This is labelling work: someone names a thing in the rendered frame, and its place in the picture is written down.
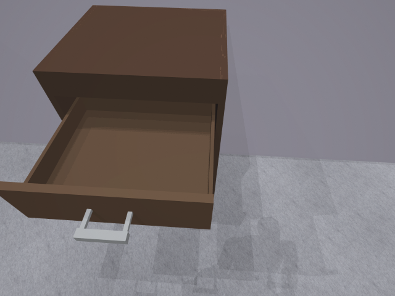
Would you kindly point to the drawer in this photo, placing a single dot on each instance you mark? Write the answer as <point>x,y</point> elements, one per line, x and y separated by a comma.
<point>114,156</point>

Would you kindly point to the handle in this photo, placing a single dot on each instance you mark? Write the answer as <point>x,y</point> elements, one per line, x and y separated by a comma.
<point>104,236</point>

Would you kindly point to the cabinet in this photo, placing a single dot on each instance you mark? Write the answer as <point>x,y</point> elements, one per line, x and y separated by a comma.
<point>141,53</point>

